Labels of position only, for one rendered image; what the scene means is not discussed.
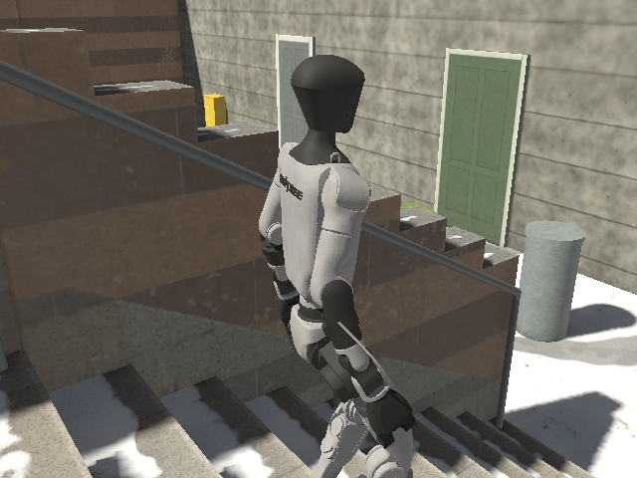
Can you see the right robot upper arm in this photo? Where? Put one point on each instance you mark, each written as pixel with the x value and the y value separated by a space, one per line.
pixel 345 199

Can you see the left robot upper arm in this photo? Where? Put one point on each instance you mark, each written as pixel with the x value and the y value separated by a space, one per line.
pixel 270 222

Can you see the robot right forearm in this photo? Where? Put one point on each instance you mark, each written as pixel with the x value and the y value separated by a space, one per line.
pixel 338 306

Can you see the humanoid robot torso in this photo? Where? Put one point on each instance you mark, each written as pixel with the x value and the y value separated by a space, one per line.
pixel 302 217

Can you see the robot left hand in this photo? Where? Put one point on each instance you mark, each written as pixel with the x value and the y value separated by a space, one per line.
pixel 285 308

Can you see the robot left forearm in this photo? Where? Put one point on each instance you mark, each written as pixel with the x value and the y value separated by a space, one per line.
pixel 276 261

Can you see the robot head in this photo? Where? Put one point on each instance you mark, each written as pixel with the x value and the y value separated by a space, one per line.
pixel 328 89

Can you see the robot right hand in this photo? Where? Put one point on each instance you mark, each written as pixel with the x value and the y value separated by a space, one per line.
pixel 387 414

